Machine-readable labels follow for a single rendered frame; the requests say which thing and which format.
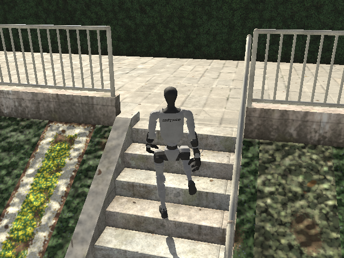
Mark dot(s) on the left robot hand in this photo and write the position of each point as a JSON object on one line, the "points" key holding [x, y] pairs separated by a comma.
{"points": [[149, 149]]}

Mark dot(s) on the left robot upper arm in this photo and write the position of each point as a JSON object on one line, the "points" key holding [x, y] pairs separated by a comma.
{"points": [[154, 115]]}

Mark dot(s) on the humanoid robot head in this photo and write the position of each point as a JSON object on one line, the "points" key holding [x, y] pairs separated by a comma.
{"points": [[170, 94]]}

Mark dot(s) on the left robot forearm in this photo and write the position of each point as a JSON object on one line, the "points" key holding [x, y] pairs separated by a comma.
{"points": [[149, 141]]}

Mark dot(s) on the robot right shin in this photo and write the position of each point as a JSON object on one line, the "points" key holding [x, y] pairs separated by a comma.
{"points": [[187, 169]]}

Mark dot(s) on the right robot upper arm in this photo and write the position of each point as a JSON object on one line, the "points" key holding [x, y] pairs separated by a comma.
{"points": [[190, 123]]}

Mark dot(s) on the right robot forearm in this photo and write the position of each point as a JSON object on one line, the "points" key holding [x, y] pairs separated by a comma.
{"points": [[195, 147]]}

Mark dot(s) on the right robot hand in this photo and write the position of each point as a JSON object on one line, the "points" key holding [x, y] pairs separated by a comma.
{"points": [[196, 164]]}

